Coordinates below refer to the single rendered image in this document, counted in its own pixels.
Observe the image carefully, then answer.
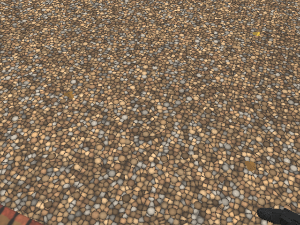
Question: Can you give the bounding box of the right robot hand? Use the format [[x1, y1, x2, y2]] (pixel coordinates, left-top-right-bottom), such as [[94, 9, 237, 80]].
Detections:
[[257, 208, 300, 225]]

